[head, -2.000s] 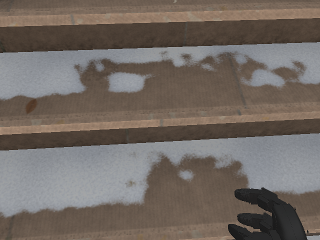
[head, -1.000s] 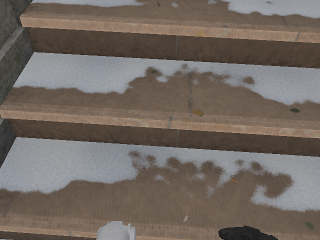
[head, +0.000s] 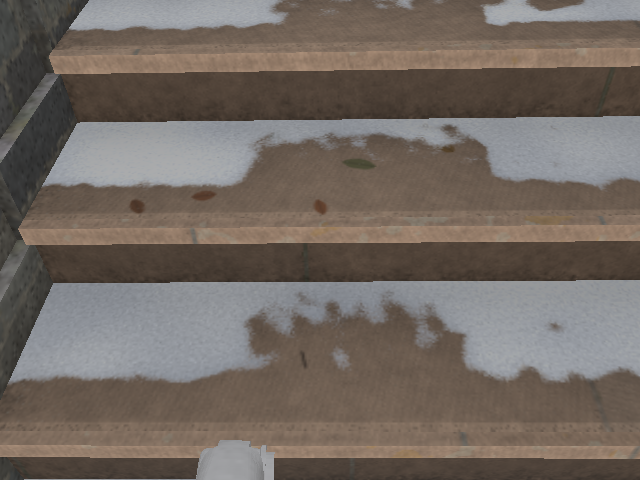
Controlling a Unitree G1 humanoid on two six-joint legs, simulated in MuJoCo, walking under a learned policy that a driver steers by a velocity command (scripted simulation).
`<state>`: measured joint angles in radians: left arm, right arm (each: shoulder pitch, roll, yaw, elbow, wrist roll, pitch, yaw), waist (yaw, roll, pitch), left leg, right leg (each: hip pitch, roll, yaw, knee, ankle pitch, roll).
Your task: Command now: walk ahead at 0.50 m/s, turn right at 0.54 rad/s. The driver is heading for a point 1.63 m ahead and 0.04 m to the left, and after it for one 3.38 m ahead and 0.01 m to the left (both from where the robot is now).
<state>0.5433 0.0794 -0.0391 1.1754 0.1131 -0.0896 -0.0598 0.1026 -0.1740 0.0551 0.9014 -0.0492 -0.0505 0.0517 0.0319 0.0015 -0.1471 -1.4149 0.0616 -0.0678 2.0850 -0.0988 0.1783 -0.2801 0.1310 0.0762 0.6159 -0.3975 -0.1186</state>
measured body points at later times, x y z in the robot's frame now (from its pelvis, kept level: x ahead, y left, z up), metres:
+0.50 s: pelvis +0.27 +0.03 +0.17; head +0.25 +0.02 +0.62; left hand +0.49 +0.19 +0.07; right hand +0.16 -0.15 +0.01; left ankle +0.26 +0.13 -0.55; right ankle +0.32 -0.13 -0.33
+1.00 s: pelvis +0.49 -0.11 +0.30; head +0.50 -0.11 +0.75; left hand +0.59 +0.15 +0.17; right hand +0.62 -0.36 +0.17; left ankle +0.49 +0.03 -0.26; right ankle +0.57 -0.21 -0.38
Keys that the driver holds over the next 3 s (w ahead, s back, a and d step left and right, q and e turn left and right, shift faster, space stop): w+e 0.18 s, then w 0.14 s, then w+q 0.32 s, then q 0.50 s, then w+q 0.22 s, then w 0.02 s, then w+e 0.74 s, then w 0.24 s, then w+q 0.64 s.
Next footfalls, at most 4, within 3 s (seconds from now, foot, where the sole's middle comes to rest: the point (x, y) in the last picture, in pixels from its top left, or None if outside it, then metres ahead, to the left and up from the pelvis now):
0.16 left None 0.30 0.12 -0.59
0.74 right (483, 388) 0.61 -0.22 -0.42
1.30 left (338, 406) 0.57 0.03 -0.42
1.78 right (435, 187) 0.94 -0.15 -0.25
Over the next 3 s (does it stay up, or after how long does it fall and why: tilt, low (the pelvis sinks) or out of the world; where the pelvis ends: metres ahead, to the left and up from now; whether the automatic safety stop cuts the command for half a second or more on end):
stays up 1.53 -0.07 0.79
